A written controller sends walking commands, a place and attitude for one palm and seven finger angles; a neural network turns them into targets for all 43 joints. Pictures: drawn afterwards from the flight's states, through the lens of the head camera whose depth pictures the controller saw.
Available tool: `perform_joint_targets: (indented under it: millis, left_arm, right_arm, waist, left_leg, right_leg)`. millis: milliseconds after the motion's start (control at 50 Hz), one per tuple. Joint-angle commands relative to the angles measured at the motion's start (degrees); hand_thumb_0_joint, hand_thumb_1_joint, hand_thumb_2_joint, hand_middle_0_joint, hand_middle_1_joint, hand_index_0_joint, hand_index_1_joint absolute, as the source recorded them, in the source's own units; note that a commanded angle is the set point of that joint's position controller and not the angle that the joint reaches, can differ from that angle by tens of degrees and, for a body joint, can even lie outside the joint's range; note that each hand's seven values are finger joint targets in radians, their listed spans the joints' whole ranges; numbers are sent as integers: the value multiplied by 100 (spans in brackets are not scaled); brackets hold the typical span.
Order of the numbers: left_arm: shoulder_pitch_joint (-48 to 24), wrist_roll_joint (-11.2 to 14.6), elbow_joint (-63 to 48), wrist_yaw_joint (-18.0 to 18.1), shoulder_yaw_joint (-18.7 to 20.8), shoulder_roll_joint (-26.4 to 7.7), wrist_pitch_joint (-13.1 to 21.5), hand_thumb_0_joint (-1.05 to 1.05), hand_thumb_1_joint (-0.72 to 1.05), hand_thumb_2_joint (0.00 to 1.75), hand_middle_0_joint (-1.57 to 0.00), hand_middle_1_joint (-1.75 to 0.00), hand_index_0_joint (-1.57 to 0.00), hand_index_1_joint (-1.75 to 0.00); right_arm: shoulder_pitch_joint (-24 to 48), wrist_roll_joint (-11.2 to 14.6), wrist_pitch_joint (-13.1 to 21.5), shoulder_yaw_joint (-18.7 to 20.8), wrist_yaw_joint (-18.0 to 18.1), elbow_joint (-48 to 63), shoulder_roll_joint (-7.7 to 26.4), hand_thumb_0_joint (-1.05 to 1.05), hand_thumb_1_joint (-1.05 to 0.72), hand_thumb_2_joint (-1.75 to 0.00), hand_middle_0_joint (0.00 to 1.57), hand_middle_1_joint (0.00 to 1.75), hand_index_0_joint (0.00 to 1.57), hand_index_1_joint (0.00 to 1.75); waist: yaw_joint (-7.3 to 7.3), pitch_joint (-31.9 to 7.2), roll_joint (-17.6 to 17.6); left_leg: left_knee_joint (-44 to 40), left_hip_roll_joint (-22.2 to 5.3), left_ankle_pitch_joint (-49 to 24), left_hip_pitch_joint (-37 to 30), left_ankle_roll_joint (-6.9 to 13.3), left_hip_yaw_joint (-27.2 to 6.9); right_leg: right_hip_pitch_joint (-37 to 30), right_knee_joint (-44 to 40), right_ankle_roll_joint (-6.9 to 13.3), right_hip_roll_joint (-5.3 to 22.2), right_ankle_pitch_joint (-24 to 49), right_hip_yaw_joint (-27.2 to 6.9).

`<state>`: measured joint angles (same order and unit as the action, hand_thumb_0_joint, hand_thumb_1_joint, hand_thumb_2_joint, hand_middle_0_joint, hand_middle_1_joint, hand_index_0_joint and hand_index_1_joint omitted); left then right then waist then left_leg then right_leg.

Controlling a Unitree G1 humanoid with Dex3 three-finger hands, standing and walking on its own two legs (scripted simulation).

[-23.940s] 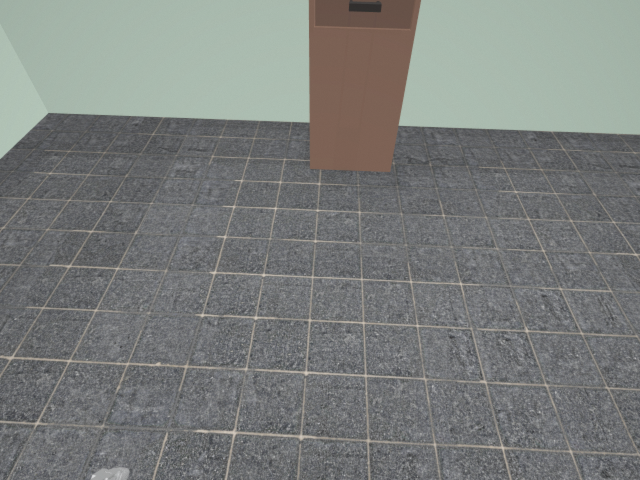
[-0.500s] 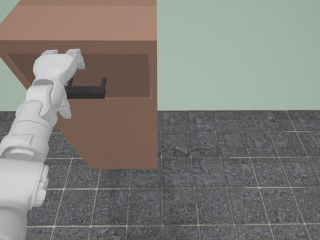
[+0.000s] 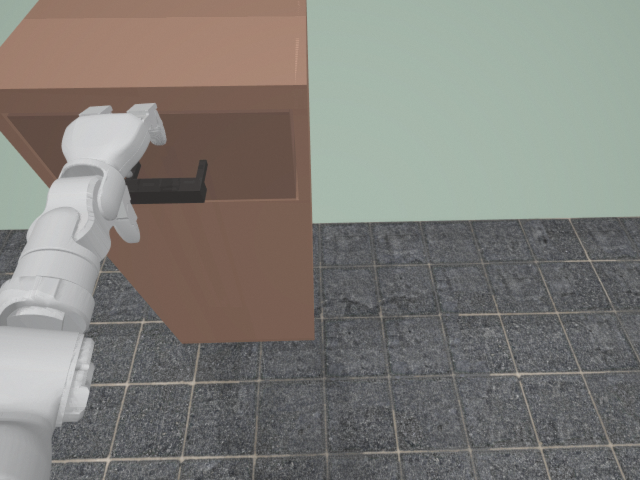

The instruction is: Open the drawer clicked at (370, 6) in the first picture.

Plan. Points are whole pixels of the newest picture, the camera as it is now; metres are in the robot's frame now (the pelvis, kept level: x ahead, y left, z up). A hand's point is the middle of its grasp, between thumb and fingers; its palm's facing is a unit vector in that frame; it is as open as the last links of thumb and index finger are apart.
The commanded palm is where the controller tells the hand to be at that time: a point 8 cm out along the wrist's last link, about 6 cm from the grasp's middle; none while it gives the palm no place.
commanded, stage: lower the fingers behind the handle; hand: left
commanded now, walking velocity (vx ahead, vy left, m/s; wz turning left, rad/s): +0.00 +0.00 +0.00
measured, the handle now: (165, 179) +0.53 +0.22 +0.04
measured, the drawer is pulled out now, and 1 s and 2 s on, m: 0.00 0.00 0.00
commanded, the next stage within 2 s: lift the fingers back up to retry in 1.56 s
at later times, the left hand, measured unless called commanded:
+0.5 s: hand (131, 197) +0.48 +0.24 +0.06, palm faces -0.06 -0.02 -1.00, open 13.8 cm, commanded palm +0.46 +0.24 +0.12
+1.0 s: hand (144, 196) +0.49 +0.23 +0.05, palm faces -0.04 +0.00 -1.00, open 13.8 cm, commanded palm +0.47 +0.24 +0.09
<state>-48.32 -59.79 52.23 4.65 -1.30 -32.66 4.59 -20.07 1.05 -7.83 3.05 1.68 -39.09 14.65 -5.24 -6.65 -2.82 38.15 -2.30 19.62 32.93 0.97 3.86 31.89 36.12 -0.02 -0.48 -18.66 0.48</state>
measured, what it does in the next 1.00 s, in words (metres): stands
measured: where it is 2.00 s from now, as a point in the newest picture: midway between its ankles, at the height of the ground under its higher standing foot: outside the picture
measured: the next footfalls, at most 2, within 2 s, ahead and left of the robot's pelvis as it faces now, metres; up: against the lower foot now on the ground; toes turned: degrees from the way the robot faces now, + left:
none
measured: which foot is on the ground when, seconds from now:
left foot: down 0.00-1.00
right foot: down 0.00-1.00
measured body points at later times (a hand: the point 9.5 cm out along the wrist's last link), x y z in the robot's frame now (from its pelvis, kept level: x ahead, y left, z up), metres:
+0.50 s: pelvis -0.01 +0.00 -0.01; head +0.08 +0.01 +0.43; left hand +0.47 +0.24 +0.12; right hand +0.02 -0.28 -0.13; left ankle -0.02 +0.11 -0.72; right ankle -0.02 -0.12 -0.72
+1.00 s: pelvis -0.01 +0.01 -0.01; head +0.08 +0.01 +0.43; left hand +0.48 +0.23 +0.11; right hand -0.01 -0.27 -0.14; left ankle -0.02 +0.11 -0.72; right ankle -0.02 -0.12 -0.72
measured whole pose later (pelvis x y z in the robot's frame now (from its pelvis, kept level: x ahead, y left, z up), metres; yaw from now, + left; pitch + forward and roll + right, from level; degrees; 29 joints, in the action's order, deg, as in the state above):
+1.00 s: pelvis -0.01 +0.01 -0.01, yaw +0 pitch +18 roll -1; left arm -51.7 -63.0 60.6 12.4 -2.1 -31.7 3.9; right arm -21.3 0.2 -6.7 2.7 1.9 -39.7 14.4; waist -7.2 -7.7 -2.0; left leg 44.4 -2.5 21.2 41.6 1.5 3.7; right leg 40.3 41.7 -0.5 -0.5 -19.8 0.4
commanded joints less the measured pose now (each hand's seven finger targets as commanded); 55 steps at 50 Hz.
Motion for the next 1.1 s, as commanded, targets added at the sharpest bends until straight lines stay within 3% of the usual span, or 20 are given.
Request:
perform_joint_targets:
  millis: [0,120,160,200,240,280,320,380,460,520,560,600,620,660,760,820,860,980,1040,1080]
  left_arm:
    - [-2405,41,-1116,176,341,-1352,144,0,-50,30,-30,-120,-30,-120]
    - [-2527,-36,-957,362,483,-1561,221,0,-50,30,-30,-120,-30,-120]
    - [-2792,-43,-1034,442,365,-1450,272,0,-50,30,-30,-120,-30,-120]
    - [-2788,-90,-1030,514,529,-1620,303,0,-50,30,-30,-120,-30,-120]
    - [-2833,-58,-1171,537,437,-1431,353,0,-50,30,-30,-120,-30,-120]
    - [-2627,-78,-1056,580,627,-1623,336,0,-50,30,-30,-120,-30,-120]
    - [-2608,-84,-957,600,409,-1375,280,0,-50,30,-30,-120,-30,-120]
    - [-2638,-117,-765,623,394,-1399,205,0,-50,30,-30,-120,-30,-120]
    - [-2835,-156,-740,647,319,-1363,228,0,-50,30,-30,-120,-30,-120]
    - [-2940,-172,-815,705,347,-1355,271,0,-50,30,-30,-120,-30,-120]
    - [-2894,-209,-804,765,497,-1489,316,0,-50,30,-30,-120,-30,-120]
    - [-2666,-205,-750,815,480,-1366,286,0,-50,30,-30,-120,-30,-120]
    - [-2595,-242,-598,854,609,-1521,240,0,-50,30,-30,-120,-30,-120]
    - [-2644,-262,-463,894,317,-1191,134,0,-50,30,-30,-120,-30,-120]
    - [-2607,-308,-165,916,324,-1258,-94,0,-50,30,-30,-120,-30,-120]
    - [-2315,-363,101,876,369,-1349,-169,0,-50,30,-30,-120,-30,-120]
    - [-2390,-328,174,839,221,-1185,-157,0,-50,30,-30,-120,-30,-120]
    - [-2104,-311,412,758,171,-1173,-119,0,-50,30,-30,-120,-30,-120]
    - [-2280,-332,480,746,92,-1132,-98,0,-50,30,-30,-120,-30,-120]
    - [-2104,-339,561,757,217,-1265,-105,0,-50,30,-30,-120,-30,-120]
  right_arm:
    - [-363,20,125,311,93,404,935,0,-90,-90,20,30,20,30]
    - [-359,16,160,303,104,361,942,0,-90,-90,20,30,20,30]
    - [-388,3,203,319,108,348,930,0,-90,-90,20,30,20,30]
    - [-440,-27,232,326,104,338,940,0,-90,-90,20,30,20,30]
    - [-483,-61,245,356,83,329,921,0,-90,-90,20,30,20,30]
    - [-516,-70,233,368,78,309,946,0,-90,-90,20,30,20,30]
    - [-512,-61,215,354,65,312,931,0,-90,-90,20,30,20,30]
    - [-523,-52,204,351,65,276,964,0,-90,-90,20,30,20,30]
    - [-606,-64,234,353,101,257,957,0,-90,-90,20,30,20,30]
    - [-664,-93,270,361,100,247,949,0,-90,-90,20,30,20,30]
    - [-738,-115,268,370,101,220,952,0,-90,-90,20,30,20,30]
    - [-757,-129,263,376,67,225,936,0,-90,-90,20,30,20,30]
    - [-765,-123,246,369,64,211,955,0,-90,-90,20,30,20,30]
    - [-776,-123,243,355,41,202,943,0,-90,-90,20,30,20,30]
    - [-856,-114,206,362,45,155,990,0,-90,-90,20,30,20,30]
    - [-822,-83,174,324,72,197,984,0,-90,-90,20,30,20,30]
    - [-828,-76,178,321,88,208,976,0,-90,-90,20,30,20,30]
    - [-823,-57,210,283,136,293,989,0,-90,-90,20,30,20,30]
    - [-862,-50,216,279,151,286,1019,0,-90,-90,20,30,20,30]
    - [-878,-48,228,282,151,311,1016,0,-90,-90,20,30,20,30]
  waist:
    - [15,-2011,69]
    - [-28,-1857,75]
    - [-93,-1980,-39]
    - [-34,-2166,-180]
    - [-79,-2428,-245]
    - [-32,-2476,-180]
    - [-75,-2334,-143]
    - [-123,-2106,-115]
    - [-199,-2183,-144]
    - [-174,-2338,-358]
    - [-147,-2525,-280]
    - [-99,-2615,-345]
    - [-87,-2440,-265]
    - [-147,-2342,-277]
    - [-208,-2360,10]
    - [-138,-2086,71]
    - [-218,-1968,134]
    - [-205,-1817,149]
    - [-305,-1729,293]
    - [-234,-1813,197]
  left_leg:
    - [-136,276,-2539,-1470,168,-177]
    - [-109,314,-2090,-1233,166,-168]
    - [-66,313,-2044,-1286,166,-176]
    - [3,317,-2257,-1343,152,-198]
    - [105,310,-2556,-1493,153,-192]
    - [169,305,-2714,-1457,152,-207]
    - [157,303,-2587,-1341,141,-204]
    - [144,290,-2318,-1222,141,-206]
    - [181,283,-2179,-1225,148,-241]
    - [242,271,-2237,-1309,130,-263]
    - [320,258,-2521,-1336,129,-296]
    - [378,242,-2712,-1365,114,-276]
    - [372,233,-2668,-1209,98,-290]
    - [363,223,-2598,-1119,97,-282]
    - [346,220,-2337,-937,128,-238]
    - [293,249,-2066,-661,131,-194]
    - [273,238,-1927,-639,134,-193]
    - [288,256,-1529,-448,144,-152]
    - [331,239,-1438,-332,143,-184]
    - [383,251,-1426,-296,143,-173]
  right_leg:
    - [-763,-251,145,-276,2165,68]
    - [-628,-231,157,-259,1901,38]
    - [-533,-213,149,-252,1820,17]
    - [-539,-115,173,-264,1938,33]
    - [-572,-75,170,-272,2134,38]
    - [-557,-9,159,-288,2258,45]
    - [-474,-17,151,-290,2172,62]
    - [-287,-35,156,-295,1949,75]
    - [-146,-6,158,-299,1774,69]
    - [-5,63,177,-313,1697,81]
    - [-36,150,175,-327,1859,99]
    - [-14,189,173,-341,1929,113]
    - [22,220,183,-348,1891,140]
    - [127,222,174,-344,1812,152]
    - [23,193,153,-333,1813,123]
    - [-35,166,164,-321,1730,110]
    - [49,131,154,-312,1609,113]
    - [177,129,150,-288,1356,78]
    - [310,158,151,-285,1273,83]
    - [321,218,149,-280,1264,64]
